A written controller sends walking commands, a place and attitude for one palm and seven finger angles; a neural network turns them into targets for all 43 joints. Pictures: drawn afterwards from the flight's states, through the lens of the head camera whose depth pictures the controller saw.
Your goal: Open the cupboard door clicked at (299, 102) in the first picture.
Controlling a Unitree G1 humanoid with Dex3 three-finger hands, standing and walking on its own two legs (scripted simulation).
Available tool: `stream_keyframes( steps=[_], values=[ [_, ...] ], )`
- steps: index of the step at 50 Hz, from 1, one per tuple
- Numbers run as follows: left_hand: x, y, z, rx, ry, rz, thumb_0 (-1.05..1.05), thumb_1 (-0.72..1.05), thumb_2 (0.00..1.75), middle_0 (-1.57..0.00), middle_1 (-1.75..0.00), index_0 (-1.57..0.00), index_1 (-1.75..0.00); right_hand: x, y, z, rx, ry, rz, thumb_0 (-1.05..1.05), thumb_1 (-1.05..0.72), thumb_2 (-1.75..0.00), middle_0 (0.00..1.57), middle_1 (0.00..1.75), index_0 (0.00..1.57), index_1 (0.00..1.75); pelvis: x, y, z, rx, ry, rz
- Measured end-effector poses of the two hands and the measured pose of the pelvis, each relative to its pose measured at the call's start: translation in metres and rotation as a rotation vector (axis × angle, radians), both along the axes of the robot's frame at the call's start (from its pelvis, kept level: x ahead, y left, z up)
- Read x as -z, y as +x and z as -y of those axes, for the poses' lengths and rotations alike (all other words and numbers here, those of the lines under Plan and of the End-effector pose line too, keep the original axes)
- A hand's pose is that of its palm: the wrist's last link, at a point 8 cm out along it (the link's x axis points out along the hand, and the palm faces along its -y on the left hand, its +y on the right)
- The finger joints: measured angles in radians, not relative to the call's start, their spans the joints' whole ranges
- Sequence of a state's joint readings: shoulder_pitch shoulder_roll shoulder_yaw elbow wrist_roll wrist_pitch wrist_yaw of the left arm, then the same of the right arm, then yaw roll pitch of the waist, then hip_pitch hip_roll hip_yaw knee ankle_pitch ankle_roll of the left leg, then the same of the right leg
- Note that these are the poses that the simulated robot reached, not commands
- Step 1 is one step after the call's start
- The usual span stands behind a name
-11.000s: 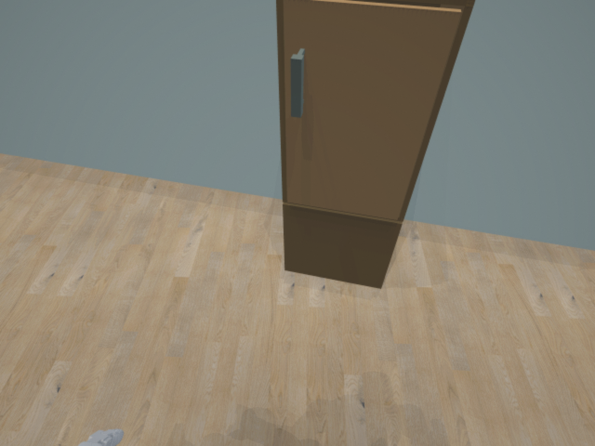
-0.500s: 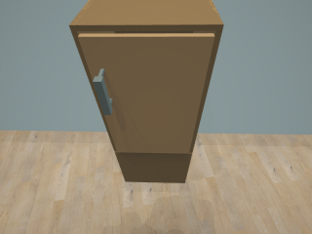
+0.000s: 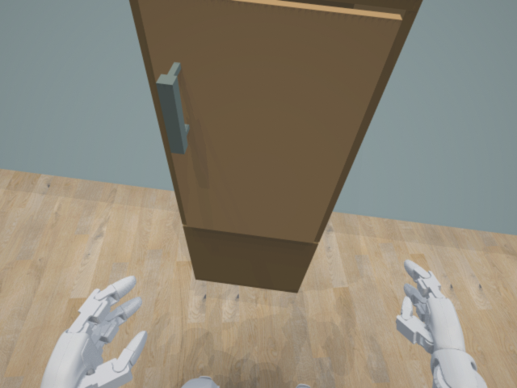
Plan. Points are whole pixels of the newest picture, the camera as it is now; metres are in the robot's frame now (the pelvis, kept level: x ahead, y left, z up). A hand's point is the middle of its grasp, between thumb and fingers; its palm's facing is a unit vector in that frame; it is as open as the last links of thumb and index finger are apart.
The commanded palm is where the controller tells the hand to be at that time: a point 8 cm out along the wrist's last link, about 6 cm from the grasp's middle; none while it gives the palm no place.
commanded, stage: raise the hand with hooked fingers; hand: left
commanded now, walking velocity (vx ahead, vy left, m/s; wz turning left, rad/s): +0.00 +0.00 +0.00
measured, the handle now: (177, 109) +0.51 +0.20 +0.14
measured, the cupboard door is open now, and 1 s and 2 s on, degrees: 0 0 0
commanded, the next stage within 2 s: move the hooked fingers beside the handle in 1.64 s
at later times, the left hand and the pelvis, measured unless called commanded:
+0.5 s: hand (76, 281) +0.22 +0.25 +0.09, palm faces +0.07 -0.99 -0.08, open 11.8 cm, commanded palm +0.19 +0.30 +0.09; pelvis -0.01 +0.01 +0.02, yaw +0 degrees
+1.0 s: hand (41, 225) +0.26 +0.30 +0.14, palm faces +0.03 -1.00 -0.05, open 13.9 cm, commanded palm +0.24 +0.35 +0.15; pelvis -0.01 +0.03 +0.04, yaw +1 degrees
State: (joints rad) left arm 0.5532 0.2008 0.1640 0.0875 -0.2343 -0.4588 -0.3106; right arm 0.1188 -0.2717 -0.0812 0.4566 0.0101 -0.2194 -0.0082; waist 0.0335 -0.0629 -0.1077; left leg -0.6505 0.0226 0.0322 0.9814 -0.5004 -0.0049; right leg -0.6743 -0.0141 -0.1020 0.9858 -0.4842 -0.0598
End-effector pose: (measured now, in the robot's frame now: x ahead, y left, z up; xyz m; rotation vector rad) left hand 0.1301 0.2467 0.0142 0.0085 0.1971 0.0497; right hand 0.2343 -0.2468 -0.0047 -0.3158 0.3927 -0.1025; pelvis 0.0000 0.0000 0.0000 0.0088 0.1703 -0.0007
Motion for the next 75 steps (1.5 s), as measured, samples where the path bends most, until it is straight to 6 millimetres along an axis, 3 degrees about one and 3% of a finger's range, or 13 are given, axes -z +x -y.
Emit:
stream_keyframes(
  steps=[3, 5, 9, 12, 16, 23, 31, 40, 45, 49, 58, 64, 75],
  values=[
    [-0.013, -0.016, -0.021, -0.117, 0.060, 0.062, 0.02, 0.49, 0.73, -0.23, -0.56, -0.24, -0.56, 0.016, 0.006, -0.015, -0.050, 0.010, -0.025, 0.01, -0.91, -0.90, 0.19, 0.30, 0.20, 0.30, 0.007, -0.002, 0.003, -0.026, -0.019, -0.013],
    [-0.031, -0.013, -0.027, -0.136, 0.096, 0.168, 0.02, 0.45, 0.71, -0.23, -0.59, -0.24, -0.59, 0.032, 0.002, -0.026, -0.077, 0.031, -0.060, 0.01, -0.91, -0.90, 0.19, 0.30, 0.20, 0.30, 0.011, -0.005, 0.004, -0.041, -0.032, -0.019],
    [-0.055, 0.023, -0.019, 0.020, 0.114, 0.315, 0.02, 0.35, 0.67, -0.23, -0.65, -0.23, -0.65, 0.066, -0.024, -0.043, -0.090, 0.093, -0.155, 0.01, -0.91, -0.90, 0.20, 0.30, 0.20, 0.30, 0.015, -0.014, 0.004, -0.052, -0.049, -0.021],
    [-0.053, 0.056, -0.012, 0.177, 0.094, 0.235, 0.01, 0.28, 0.64, -0.24, -0.69, -0.24, -0.70, 0.081, -0.056, -0.047, -0.033, 0.144, -0.238, 0.01, -0.91, -0.90, 0.20, 0.30, 0.21, 0.30, 0.011, -0.018, 0.003, -0.038, -0.042, -0.020],
    [-0.051, 0.077, -0.020, 0.185, 0.031, 0.076, 0.01, 0.19, 0.60, -0.25, -0.75, -0.25, -0.76, 0.080, -0.099, -0.036, 0.087, 0.174, -0.309, 0.01, -0.90, -0.90, 0.20, 0.30, 0.21, 0.30, -0.002, -0.016, -0.001, -0.009, -0.024, -0.008],
    [-0.081, 0.065, -0.056, -0.022, 0.069, 0.177, 0.01, 0.03, 0.53, -0.26, -0.86, -0.26, -0.86, 0.063, -0.138, -0.006, 0.180, 0.086, -0.356, 0.01, -0.90, -0.90, 0.20, 0.30, 0.21, 0.30, -0.016, -0.011, -0.011, 0.005, -0.019, 0.012],
    [-0.074, 0.074, -0.056, 0.094, 0.057, 0.156, 0.00, -0.16, 0.45, -0.27, -0.98, -0.27, -0.98, 0.042, -0.119, -0.002, 0.158, 0.010, -0.273, 0.01, -0.91, -0.90, 0.20, 0.30, 0.20, 0.30, -0.020, -0.015, -0.024, -0.008, -0.033, 0.044],
    [-0.121, 0.096, -0.089, 0.012, 0.071, 0.275, 0.00, -0.37, 0.36, -0.29, -1.11, -0.29, -1.11, 0.016, -0.076, -0.043, 0.067, 0.072, -0.137, 0.01, -0.91, -0.90, 0.20, 0.30, 0.20, 0.30, -0.031, -0.008, -0.031, -0.008, -0.035, 0.093],
    [-0.123, 0.103, -0.099, 0.029, 0.053, 0.193, 0.00, -0.44, 0.33, -0.29, -1.16, -0.30, -1.16, 0.016, -0.065, -0.060, 0.022, 0.100, -0.136, 0.01, -0.90, -0.90, 0.20, 0.30, 0.21, 0.30, -0.035, -0.006, -0.034, -0.013, -0.036, 0.104],
    [-0.124, 0.109, -0.104, 0.032, 0.044, 0.169, 0.00, -0.47, 0.32, -0.30, -1.18, -0.30, -1.18, 0.017, -0.066, -0.063, 0.014, 0.093, -0.164, 0.01, -0.90, -0.90, 0.20, 0.30, 0.21, 0.30, -0.037, -0.006, -0.035, -0.013, -0.035, 0.113],
    [-0.155, 0.133, -0.119, 0.018, 0.057, 0.245, -0.01, -0.50, 0.31, -0.30, -1.20, -0.30, -1.20, 0.021, -0.083, -0.048, 0.059, 0.062, -0.236, 0.01, -0.90, -0.90, 0.20, 0.30, 0.21, 0.30, -0.043, -0.003, -0.032, -0.013, -0.033, 0.126],
    [-0.149, 0.147, -0.114, 0.052, 0.029, 0.169, -0.01, -0.50, 0.30, -0.30, -1.20, -0.30, -1.20, 0.021, -0.093, -0.032, 0.104, 0.057, -0.256, 0.01, -0.90, -0.90, 0.20, 0.30, 0.21, 0.30, -0.045, -0.001, -0.029, -0.002, -0.028, 0.115],
    [-0.142, 0.142, -0.098, 0.013, 0.032, 0.210, -0.01, -0.50, 0.30, -0.30, -1.20, -0.30, -1.20, 0.019, -0.096, -0.019, 0.116, 0.048, -0.263, 0.01, -0.90, -0.90, 0.20, 0.30, 0.20, 0.30, -0.046, 0.000, -0.020, 0.006, -0.023, 0.119]
  ],
)
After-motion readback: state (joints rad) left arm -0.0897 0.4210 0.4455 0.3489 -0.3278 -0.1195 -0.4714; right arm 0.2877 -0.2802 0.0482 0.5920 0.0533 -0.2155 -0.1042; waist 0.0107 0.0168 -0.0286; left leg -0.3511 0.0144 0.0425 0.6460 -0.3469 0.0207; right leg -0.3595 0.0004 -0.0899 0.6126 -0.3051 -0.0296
